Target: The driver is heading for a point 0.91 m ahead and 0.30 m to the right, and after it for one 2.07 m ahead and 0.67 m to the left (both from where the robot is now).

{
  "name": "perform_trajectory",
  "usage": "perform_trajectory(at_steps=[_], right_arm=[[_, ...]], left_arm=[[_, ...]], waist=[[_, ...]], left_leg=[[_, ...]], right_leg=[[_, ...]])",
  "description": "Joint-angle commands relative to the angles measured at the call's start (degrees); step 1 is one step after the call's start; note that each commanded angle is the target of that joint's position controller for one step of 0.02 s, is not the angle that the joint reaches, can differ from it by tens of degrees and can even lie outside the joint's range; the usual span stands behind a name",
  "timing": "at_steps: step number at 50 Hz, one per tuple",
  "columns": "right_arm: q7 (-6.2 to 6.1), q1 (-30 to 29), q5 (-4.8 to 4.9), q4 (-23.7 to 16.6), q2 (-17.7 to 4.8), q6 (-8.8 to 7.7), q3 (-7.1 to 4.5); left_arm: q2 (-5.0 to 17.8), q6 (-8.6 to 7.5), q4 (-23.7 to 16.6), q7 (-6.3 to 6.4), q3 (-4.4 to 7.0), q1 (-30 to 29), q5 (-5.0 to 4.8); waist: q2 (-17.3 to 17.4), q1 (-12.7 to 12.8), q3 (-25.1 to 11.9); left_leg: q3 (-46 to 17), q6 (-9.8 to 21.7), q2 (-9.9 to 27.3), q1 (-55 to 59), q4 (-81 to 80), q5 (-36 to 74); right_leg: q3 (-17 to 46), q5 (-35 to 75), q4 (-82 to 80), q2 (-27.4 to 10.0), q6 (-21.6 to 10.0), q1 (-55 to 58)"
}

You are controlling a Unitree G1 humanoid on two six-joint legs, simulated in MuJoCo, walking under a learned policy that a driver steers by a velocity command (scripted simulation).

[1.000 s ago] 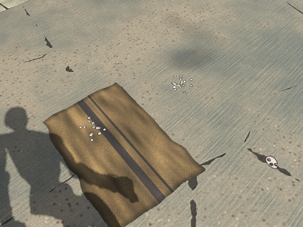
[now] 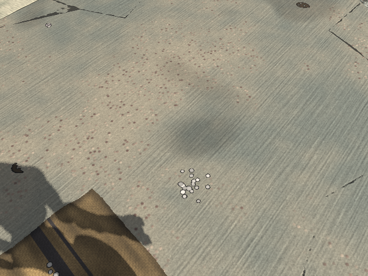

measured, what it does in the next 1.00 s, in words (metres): walks ahead, turning right: left foot, then right foot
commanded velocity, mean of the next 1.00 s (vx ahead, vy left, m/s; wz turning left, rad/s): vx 0.50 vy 0.00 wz -0.55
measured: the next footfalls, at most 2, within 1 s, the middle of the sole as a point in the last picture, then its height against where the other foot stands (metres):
left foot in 0.28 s outside the picture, level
right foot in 0.80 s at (261, 267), level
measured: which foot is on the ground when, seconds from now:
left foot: up 0.00-0.26, down 0.28-0.80, up 0.82-1.00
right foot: down 0.00-0.28, up 0.30-0.78, down 0.80-1.00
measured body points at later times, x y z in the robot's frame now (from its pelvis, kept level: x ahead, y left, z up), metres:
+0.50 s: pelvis +0.27 +0.05 +0.00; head +0.30 +0.05 +0.45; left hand +0.46 +0.29 -0.12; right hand +0.27 -0.24 -0.12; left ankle +0.30 +0.15 -0.75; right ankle +0.26 -0.11 -0.67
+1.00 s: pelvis +0.50 -0.11 -0.01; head +0.52 -0.14 +0.44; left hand +0.74 +0.07 -0.10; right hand +0.47 -0.42 -0.11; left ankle +0.62 +0.04 -0.67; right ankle +0.48 -0.18 -0.75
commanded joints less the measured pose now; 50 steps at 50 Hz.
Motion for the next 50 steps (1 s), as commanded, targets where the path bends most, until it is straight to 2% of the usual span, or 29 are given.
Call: perform_trajectory(at_steps=[1, 4, 8, 11, 12, 13, 14, 15, 16, 17, 18, 19, 21, 23, 25, 30, 33, 35, 37, 38, 39, 40, 41, 42, 43, 44, 45, 47, 50], right_arm=[[-0.53, -1.62, -0.40, -3.86, -3.29, 0.22, -0.85], [-0.03, -8.25, 0.05, -5.93, -2.44, -0.18, -0.51], [0.67, -13.28, 0.81, -8.36, -3.46, -0.73, -0.51], [1.13, -12.23, 0.96, -8.81, -5.95, -1.56, -1.25], [1.12, -9.64, 0.99, -8.25, -6.67, -1.85, -1.62], [0.86, -4.10, 0.73, -6.82, -8.08, -2.11, -2.46], [0.50, 4.37, -0.15, -5.70, -10.78, -2.37, -3.35], [0.21, 11.47, -0.65, -4.43, -16.08, -1.50, -4.88], [0.66, 11.50, 0.25, -4.12, -12.35, -1.01, -4.02], [0.74, 7.98, 0.45, -5.49, -7.62, -0.91, -2.76], [0.78, 4.76, 0.28, -6.09, -5.97, -0.66, -2.22], [0.86, 2.19, 0.11, -5.95, -4.41, -0.45, -1.76], [0.77, 0.60, -0.49, -5.36, -3.90, -0.53, -1.62], [0.70, 1.15, -0.32, -4.59, -4.99, -1.00, -2.14], [0.50, 1.74, -0.18, -3.89, -6.21, -1.18, -2.60], [0.04, 3.27, 0.10, -3.26, -8.22, -0.31, -3.01], [-0.09, 6.31, 0.74, -2.44, -9.62, 0.60, -3.32], [-0.10, 7.48, 1.30, -1.97, -10.55, 1.45, -3.62], [-0.35, 7.12, 1.70, -2.19, -12.11, 2.24, -4.08], [-0.59, 6.93, 1.85, -2.41, -13.02, 2.68, -4.36], [-0.83, 6.22, 2.01, -2.74, -13.21, 3.15, -4.38], [-1.07, 6.59, 1.42, -3.28, -11.71, 3.06, -3.74], [-0.36, 10.76, -1.21, -6.46, -4.00, 1.98, -1.28], [0.52, 8.65, -0.12, -7.71, -4.85, -0.49, -0.70], [1.14, 1.67, 2.34, -9.56, -9.01, -1.72, -1.93], [1.17, 0.30, 2.45, -10.19, -8.38, -2.38, -1.59], [0.69, 0.85, 1.17, -9.27, -8.04, -2.41, -1.69], [0.62, 3.03, 0.23, -8.79, -8.56, -0.98, -2.33], [0.41, 1.88, -0.77, -9.67, -6.14, 0.47, -1.96]], left_arm=[[10.18, -0.88, -3.98, 1.36, 2.46, -0.93, -0.47], [10.56, -0.39, -3.53, 2.20, 2.67, 1.53, -0.73], [10.34, 0.20, -2.47, 2.55, 2.90, 4.75, -1.39], [10.94, 0.97, -3.04, 3.09, 3.38, 4.18, -1.21], [10.61, 1.28, -3.45, 3.15, 3.38, 3.77, -1.05], [9.14, 1.45, -4.15, 3.09, 2.89, 3.31, -0.85], [6.07, 1.39, -5.53, 2.78, 1.75, 2.59, -0.22], [1.70, 0.64, -7.19, 2.56, 0.48, 8.97, -1.09], [5.15, 0.32, -7.35, 2.68, 0.79, 10.41, -2.06], [9.92, 0.53, -7.37, 2.75, 2.03, 6.48, -2.39], [10.15, 0.95, -7.93, 2.91, 2.30, 3.31, -2.01], [9.43, 1.19, -8.48, 2.89, 2.43, 1.49, -1.41], [7.10, 2.02, -9.36, 2.29, 2.47, 1.26, -1.44], [5.46, 2.64, -10.75, 1.98, 2.18, 0.11, -1.48], [5.14, 2.88, -12.37, 1.85, 2.07, -2.03, -1.23], [3.98, 2.30, -15.44, 0.17, 1.30, -9.63, -1.20], [3.67, 2.37, -18.05, -0.92, 0.95, -15.01, -1.22], [4.27, 2.52, -19.65, -1.56, 1.09, -16.89, -1.27], [5.95, 2.79, -20.36, -1.87, 1.89, -15.49, -1.09], [7.48, 3.01, -19.92, -1.83, 2.71, -12.14, -0.97], [9.71, 3.14, -18.05, -1.57, 4.13, -4.53, -1.07], [13.42, 3.60, -15.28, -0.56, 6.16, 5.54, -1.17], [20.41, 3.73, -14.88, 0.46, 7.44, 7.16, -1.59], [18.71, 2.68, -17.14, 0.10, 6.30, 7.98, -1.10], [14.53, 1.82, -16.44, -0.40, 4.94, 6.78, -0.55], [13.09, 1.33, -16.31, -0.41, 4.44, 4.08, -0.65], [11.50, 1.23, -16.92, -0.29, 3.91, -0.17, -0.68], [9.70, 1.13, -18.42, 0.06, 3.12, -4.41, 0.21], [11.02, 0.71, -17.76, 1.02, 3.47, -3.48, -0.25]], waist=[[-4.61, -1.68, -0.34], [-6.00, 0.27, 0.60], [-6.37, 1.64, 0.62], [-7.46, 0.02, -0.11], [-8.05, -1.41, -1.04], [-7.65, -4.05, -4.11], [-3.87, -7.83, -11.56], [11.75, -6.46, -19.95], [15.98, -5.99, -19.92], [8.86, -6.44, -12.08], [4.39, -5.60, -7.40], [3.11, -4.54, -3.80], [5.44, -2.75, -1.62], [4.44, -2.54, -1.12], [2.84, -2.61, -0.60], [1.54, -5.01, 0.97], [1.01, -6.78, 2.65], [1.39, -6.64, 3.27], [3.04, -4.49, 1.33], [4.05, -2.17, -1.23], [3.45, 2.36, -5.27], [0.52, 7.10, -10.44], [-14.98, 2.64, -14.50], [-13.14, 3.54, -24.32], [-7.81, 5.41, -17.63], [-5.91, 3.34, -11.27], [-2.31, 0.55, -7.66], [-4.10, -2.97, -5.28], [-3.80, -3.52, -4.10]], left_leg=[[-0.68, -2.12, 0.14, -3.02, -10.60, 8.63], [-0.29, -2.66, -2.37, 1.00, -22.29, 18.18], [-1.62, -2.51, -3.64, 3.95, -28.30, 19.96], [-2.40, -1.44, -3.68, 7.63, -31.00, 14.20], [-1.69, -0.66, -3.87, 11.27, -32.00, 11.86], [-1.07, 0.82, -3.71, 19.21, -33.73, 10.41], [-6.94, 4.04, 3.35, 33.04, -32.05, 8.14], [-28.74, 12.27, 16.57, 54.12, -34.72, -0.44], [-40.75, 13.99, 19.91, 54.63, -39.32, -10.48], [-33.06, 11.37, 17.45, 47.42, -40.34, -12.07], [-24.60, 9.45, 14.99, 40.12, -41.07, -6.63], [-18.85, 8.81, 12.52, 33.98, -42.82, -1.04], [-11.17, 8.26, 9.93, 27.43, -46.03, 4.57], [-6.53, 9.50, 9.79, 26.22, -48.06, 9.53], [-2.86, 10.32, 10.22, 26.90, -48.97, 14.43], [6.86, 8.84, 8.68, 28.97, -49.19, 19.41], [9.45, 8.09, 9.98, 32.90, -48.22, 20.29], [10.77, 7.19, 11.25, 36.43, -46.03, 24.37], [12.88, 6.04, 11.57, 38.53, -39.89, 40.36], [13.89, 5.49, 11.32, 38.77, -33.72, 49.70], [15.38, 4.32, 9.96, 36.42, -23.42, 53.77], [15.90, 2.05, 7.87, 25.91, -8.74, 45.29], [15.02, -1.44, -0.68, -0.27, 12.66, -2.77], [0.64, -1.48, -6.63, -9.75, 22.58, -21.12], [-2.34, -0.34, -3.56, -15.36, 23.34, -15.87], [-1.73, 0.55, -1.36, -14.85, 18.90, -10.68], [-1.76, 0.20, 0.72, -11.16, 13.94, -7.22], [-2.03, -0.84, 2.39, -3.73, 8.56, -3.76], [-0.54, -3.59, 1.23, -2.01, 1.60, 1.05]], right_leg=[[13.98, 6.27, -10.25, -14.12, -9.98, 0.16], [12.02, 3.09, -9.70, -11.87, -7.62, -2.07], [15.24, 0.53, -6.40, -13.31, -6.45, 1.11], [19.21, 1.27, -1.45, -14.99, -5.40, 4.92], [19.94, 2.97, 1.13, -14.51, -4.89, 5.11], [19.11, 5.63, 6.63, -11.78, -3.60, 4.00], [15.61, 2.34, 20.48, -7.93, -1.83, -1.85], [7.09, -15.90, 39.71, 0.54, 2.49, -21.70], [8.02, -27.15, 50.33, -2.29, 2.77, -31.18], [9.03, -22.73, 53.95, -5.19, 2.73, -33.76], [7.17, -18.16, 53.64, -7.56, 3.08, -32.52], [6.58, -14.70, 51.03, -9.15, 3.42, -30.96], [5.76, -10.89, 47.99, -11.75, 3.63, -26.90], [4.82, -8.14, 46.34, -12.39, 4.11, -27.40], [4.96, -4.37, 42.29, -12.63, 4.68, -29.39], [1.24, 8.41, 26.89, -11.51, 4.16, -27.35], [-1.42, 8.34, 21.19, -10.52, 3.19, -27.28], [-2.76, 4.69, 18.90, -9.65, 1.89, -27.17], [-5.51, -1.01, 17.75, -6.69, -0.24, -22.13], [-7.06, -3.74, 17.61, -4.42, -1.57, -16.82], [-8.14, -2.14, 14.59, -1.80, -3.41, -6.57], [-4.25, 0.32, 12.54, -2.07, -5.88, 10.51], [23.42, -3.26, 10.87, -17.49, -14.21, 31.07], [47.35, -11.30, 0.93, -24.80, -20.55, 36.98], [39.91, -8.91, -1.19, -22.98, -16.69, 33.27], [31.93, -4.58, -1.28, -20.59, -14.65, 24.92], [26.07, 0.54, -1.64, -18.03, -12.79, 16.49], [20.96, 7.77, -4.11, -15.25, -11.79, 5.97], [16.48, 12.76, -5.84, -13.35, -12.39, -0.06]])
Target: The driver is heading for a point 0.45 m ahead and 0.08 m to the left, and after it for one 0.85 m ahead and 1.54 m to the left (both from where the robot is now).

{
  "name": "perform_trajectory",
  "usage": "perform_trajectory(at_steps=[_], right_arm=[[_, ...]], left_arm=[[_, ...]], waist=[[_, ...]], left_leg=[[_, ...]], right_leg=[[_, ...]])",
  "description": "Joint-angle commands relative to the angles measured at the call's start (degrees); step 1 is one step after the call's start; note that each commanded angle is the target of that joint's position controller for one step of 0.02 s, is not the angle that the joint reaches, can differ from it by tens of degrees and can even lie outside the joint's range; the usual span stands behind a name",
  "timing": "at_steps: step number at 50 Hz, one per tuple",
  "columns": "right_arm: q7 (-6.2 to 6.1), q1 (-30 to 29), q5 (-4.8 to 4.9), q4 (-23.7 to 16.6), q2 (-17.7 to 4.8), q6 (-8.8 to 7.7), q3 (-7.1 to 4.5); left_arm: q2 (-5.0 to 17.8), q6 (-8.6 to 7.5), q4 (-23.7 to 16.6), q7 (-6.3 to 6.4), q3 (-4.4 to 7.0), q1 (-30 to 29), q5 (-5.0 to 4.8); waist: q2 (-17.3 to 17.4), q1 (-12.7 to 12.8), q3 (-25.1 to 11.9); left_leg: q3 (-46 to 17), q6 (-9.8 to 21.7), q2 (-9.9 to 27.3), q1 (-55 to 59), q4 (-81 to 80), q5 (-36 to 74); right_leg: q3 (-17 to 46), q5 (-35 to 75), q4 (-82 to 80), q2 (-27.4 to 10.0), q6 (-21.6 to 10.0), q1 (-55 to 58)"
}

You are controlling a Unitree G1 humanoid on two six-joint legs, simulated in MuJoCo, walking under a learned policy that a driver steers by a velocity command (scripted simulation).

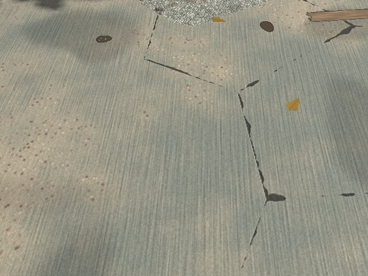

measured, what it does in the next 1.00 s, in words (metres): walks ahead: left foot, then right foot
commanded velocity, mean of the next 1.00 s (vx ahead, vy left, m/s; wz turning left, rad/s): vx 0.28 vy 0.00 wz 0.07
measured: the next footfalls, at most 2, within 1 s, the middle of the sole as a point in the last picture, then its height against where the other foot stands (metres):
left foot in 0.30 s outside the picture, level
right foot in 0.74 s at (226, 269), level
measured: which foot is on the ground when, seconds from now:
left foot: up 0.00-0.28, down 0.30-0.74, up 0.76-1.00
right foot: down 0.00-0.32, up 0.34-0.72, down 0.74-1.00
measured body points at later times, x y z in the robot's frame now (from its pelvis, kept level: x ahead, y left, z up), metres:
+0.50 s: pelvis +0.27 +0.06 +0.00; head +0.30 +0.07 +0.45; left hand +0.44 +0.31 -0.11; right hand +0.32 -0.22 -0.11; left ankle +0.31 +0.15 -0.74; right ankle +0.26 -0.09 -0.67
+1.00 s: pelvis +0.37 +0.03 +0.00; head +0.41 +0.02 +0.45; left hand +0.49 +0.32 -0.09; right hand +0.55 -0.24 -0.11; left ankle +0.35 +0.16 -0.68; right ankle +0.43 -0.08 -0.74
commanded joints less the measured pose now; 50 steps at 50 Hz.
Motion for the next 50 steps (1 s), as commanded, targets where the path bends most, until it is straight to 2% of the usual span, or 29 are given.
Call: perform_trajectory(at_steps=[1, 5, 9, 12, 13, 14, 15, 16, 17, 18, 19, 20, 21, 23, 25, 27, 30, 33, 35, 36, 37, 38, 39, 40, 41, 42, 43, 45, 50], right_arm=[[-0.40, 0.90, -0.81, -3.33, -4.30, 0.50, -1.23], [0.25, -7.16, -0.23, -5.48, -2.32, 0.12, -0.20], [1.41, -10.71, 0.50, -6.90, -3.56, -0.79, -0.29], [1.75, -9.07, 0.48, -7.17, -5.33, -1.32, -1.01], [1.67, -6.52, 0.42, -6.60, -5.72, -1.49, -1.34], [1.37, -1.45, 0.05, -5.20, -7.07, -1.69, -2.18], [1.07, 6.46, -0.69, -4.31, -9.47, -1.93, -2.91], [1.04, 14.12, -1.27, -2.43, -14.77, -1.41, -4.49], [1.81, 16.53, 0.54, -0.97, -11.06, -1.10, -3.71], [1.77, 12.95, 1.09, -1.55, -7.58, -0.84, -2.53], [1.66, 8.62, 0.42, -2.70, -6.24, -0.28, -1.85], [1.67, 5.69, 0.09, -3.11, -4.93, 0.15, -1.24], [1.58, 4.38, -0.19, -3.39, -3.96, 0.16, -0.74], [1.37, 3.91, -0.22, -2.74, -3.69, 0.21, -0.47], [0.61, 4.52, 0.02, -1.90, -6.76, 0.67, -1.45], [-0.18, 5.19, 0.84, -1.60, -9.24, 1.84, -2.43], [-1.00, 6.82, 1.80, -1.15, -9.17, 3.52, -2.69], [-1.62, 7.73, 1.94, -1.22, -8.85, 4.99, -2.87], [-2.06, 6.02, 2.05, -2.30, -8.57, 5.72, -2.93], [-2.24, 4.39, 2.15, -3.12, -7.98, 5.94, -2.78], [-2.30, 4.97, 1.66, -3.94, -5.75, 5.89, -2.14], [-2.19, 6.62, 0.18, -4.99, -2.12, 5.66, -1.06], [-2.07, 12.78, 0.89, -5.49, -2.51, 5.57, -1.03], [-2.06, 14.10, 0.80, -3.99, -7.29, 5.94, -2.27], [-2.13, 11.61, 1.33, -3.69, -9.37, 6.69, -3.27], [-2.49, 10.99, 1.53, -3.29, -8.90, 7.80, -3.52], [-2.67, 10.07, 1.35, -3.86, -8.55, 8.66, -3.59], [-2.38, 9.05, 1.52, -5.11, -5.76, 9.42, -2.96], [-1.08, 4.22, 1.14, -8.89, -3.67, 9.23, -1.90]], left_arm=[[9.46, -1.39, -4.52, 1.33, 2.59, -1.96, -0.14], [9.67, -0.88, -2.89, 2.24, 2.65, 1.16, -0.57], [8.90, -0.92, -0.20, 2.17, 2.35, 4.95, -0.84], [8.97, -0.41, 0.87, 2.25, 2.39, 5.23, -0.56], [8.82, -0.12, 0.98, 2.22, 2.34, 4.69, -0.55], [7.62, 0.02, 0.83, 2.17, 1.86, 4.35, -0.40], [5.36, 0.00, -0.02, 2.12, 0.82, 4.17, 0.20], [2.27, -0.65, -0.49, 2.24, -0.17, 11.51, -0.93], [4.45, -1.21, -0.17, 2.35, -0.18, 11.58, -1.25], [8.37, -1.33, -0.68, 2.27, 0.86, 5.52, -1.61], [8.55, -1.34, -1.62, 2.36, 0.81, 1.03, -0.74], [8.07, -1.50, -2.37, 2.38, 0.90, -1.65, 0.39], [7.47, -1.46, -2.44, 2.41, 1.10, -1.50, 1.16], [4.46, -1.18, -1.93, 2.47, 0.49, 0.43, 1.40], [2.90, -0.97, -2.30, 2.86, -0.09, -0.79, 1.27], [2.98, -0.51, -2.51, 3.12, -0.22, -3.21, 1.01], [3.51, 0.33, -3.27, 3.15, -0.01, -7.87, 0.55], [4.21, 0.19, -4.40, 2.73, 0.34, -11.59, 0.29], [5.25, -0.54, -4.13, 2.33, 0.93, -10.45, 0.18], [5.54, -1.06, -3.49, 2.23, 1.21, -8.51, 0.32], [7.74, -1.43, -3.45, 2.57, 1.79, -6.88, 1.12], [11.14, -1.07, -4.01, 3.41, 2.42, -4.61, 2.08], [11.16, 0.01, -3.17, 3.09, 2.54, -3.71, 2.87], [8.23, 0.33, -3.81, 2.89, 1.95, -4.68, 1.78], [5.87, 0.42, -4.07, 2.86, 1.25, -6.68, 1.53], [5.48, 0.66, -4.33, 2.80, 1.00, -9.42, 1.51], [5.63, 0.88, -4.25, 2.82, 0.99, -11.22, 1.21], [6.52, 1.26, -3.58, 3.05, 1.23, -11.96, 1.80], [8.53, 1.99, -2.44, 3.62, 2.14, -11.72, 1.40]], waist=[[-3.63, -2.01, -4.87], [-5.71, 1.30, -3.18], [-6.65, 3.30, -2.32], [-8.50, 2.06, -1.83], [-9.05, 0.54, -2.34], [-8.48, -1.93, -5.17], [-4.91, -5.44, -12.63], [10.40, -4.50, -21.16], [14.71, -5.39, -20.70], [8.43, -5.79, -11.60], [3.70, -4.56, -7.15], [1.77, -3.18, -3.78], [2.16, -1.51, -4.04], [3.95, 0.25, -6.20], [4.69, 0.30, -7.77], [4.65, -0.40, -9.17], [4.86, -1.84, -8.88], [5.63, -2.70, -7.72], [6.25, -1.23, -7.41], [6.00, 0.41, -7.46], [3.49, 0.34, -9.68], [-7.37, -0.28, -13.47], [-18.68, -2.74, -16.65], [-13.10, -2.04, -15.22], [-9.46, -1.72, -12.19], [-7.19, -2.52, -10.57], [-7.70, -2.66, -8.87], [-9.41, -2.75, -7.08], [-10.26, -0.81, -9.43]], left_leg=[[0.27, -2.32, -0.12, -2.79, -7.34, 7.32], [0.55, -2.72, -3.22, 0.79, -24.73, 21.08], [0.07, -1.08, -3.91, 3.02, -30.96, 23.44], [0.55, 1.54, -4.32, 4.55, -33.27, 16.02], [1.82, 2.72, -4.97, 7.83, -34.80, 14.42], [2.71, 4.39, -5.55, 15.11, -36.31, 14.49], [-3.53, 7.86, 1.03, 28.26, -34.41, 16.35], [-26.52, 17.23, 12.76, 49.17, -37.08, 7.23], [-41.43, 19.12, 16.16, 52.01, -45.01, -6.92], [-35.81, 16.95, 14.77, 45.01, -45.84, -6.48], [-27.70, 15.46, 12.35, 37.43, -45.46, 3.75], [-21.80, 15.37, 10.15, 30.47, -45.52, 17.85], [-17.49, 14.76, 8.19, 26.81, -45.13, 30.19], [-11.45, 14.68, 5.16, 23.91, -44.69, 46.00], [-8.66, 15.33, 4.42, 23.23, -44.35, 52.88], [-7.64, 14.60, 3.69, 22.46, -43.90, 50.64], [-8.85, 12.95, 2.91, 21.85, -43.05, 41.50], [-12.99, 12.20, 2.98, 22.67, -40.98, 32.45], [-16.52, 10.90, 2.21, 23.06, -38.49, 26.19], [-16.90, 9.34, 0.51, 21.98, -36.02, 23.00], [-15.87, 6.82, -2.01, 18.51, -31.12, 16.59], [-9.52, 3.76, -7.37, 10.22, -17.99, -2.83], [-3.31, 1.01, -11.85, 0.17, -7.48, -25.09], [-3.91, -1.11, -8.30, -1.81, 1.50, -22.40], [-3.49, -2.31, -7.13, -3.19, 5.70, -18.29], [-2.92, -3.29, -6.06, -2.94, 6.64, -14.96], [-2.50, -4.11, -5.23, -2.58, 6.93, -12.00], [0.32, -4.90, -5.28, 0.67, 4.40, -8.17], [2.90, -4.00, -3.20, 6.12, -9.56, -4.21]], right_leg=[[14.41, 14.22, -11.10, -13.90, -11.01, 2.62], [11.78, 6.43, -10.33, -11.12, -7.56, 1.11], [14.62, 3.16, -7.58, -14.02, -6.60, 5.21], [17.85, 6.44, -3.81, -16.53, -5.53, 10.10], [17.87, 10.05, -1.57, -16.17, -4.79, 10.73], [16.33, 16.76, 4.26, -13.50, -3.50, 10.59], [13.04, 14.08, 17.52, -10.23, -1.45, 5.65], [6.08, -3.28, 38.61, -1.84, 3.55, -14.05], [8.34, -24.25, 47.28, -0.94, 4.38, -24.95], [9.09, -21.19, 50.93, -3.66, 4.37, -29.08], [5.97, -17.30, 50.02, -6.28, 4.67, -27.58], [4.09, -15.05, 46.71, -7.66, 5.30, -25.78], [3.68, -13.80, 43.17, -9.19, 5.81, -22.00], [2.20, -12.84, 36.41, -9.06, 7.41, -16.42], [0.84, -10.03, 29.07, -7.65, 8.73, -14.21], [0.59, -4.34, 23.36, -6.21, 9.18, -11.67], [1.54, 1.22, 16.83, -4.68, 9.49, -9.90], [2.70, 0.52, 11.15, -3.68, 9.20, -8.89], [3.18, 1.33, 4.64, -3.46, 8.20, -5.43], [2.70, 6.81, -1.38, -4.05, 7.11, -1.08], [5.70, 14.50, -3.18, -9.79, 4.65, 6.43], [15.32, 34.75, -0.67, -22.21, -0.37, 16.28], [27.71, 40.02, -0.55, -31.84, -9.91, 20.73], [27.38, 33.20, -1.88, -30.59, -11.10, 18.58], [20.60, 28.28, -1.77, -26.67, -8.90, 15.75], [15.85, 23.09, -2.54, -23.61, -7.06, 12.47], [13.37, 20.54, -3.55, -22.71, -6.79, 9.27], [7.48, 19.17, -5.72, -19.95, -6.86, 4.40], [2.52, 18.66, -6.01, -21.86, -8.00, 6.12]])
Keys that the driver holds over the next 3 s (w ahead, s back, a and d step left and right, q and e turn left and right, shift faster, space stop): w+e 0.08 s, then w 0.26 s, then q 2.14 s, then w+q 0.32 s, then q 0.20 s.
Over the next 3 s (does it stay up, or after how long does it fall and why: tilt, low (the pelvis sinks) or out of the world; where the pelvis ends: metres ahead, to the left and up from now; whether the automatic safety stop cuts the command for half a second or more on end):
stays up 0.37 0.20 -0.02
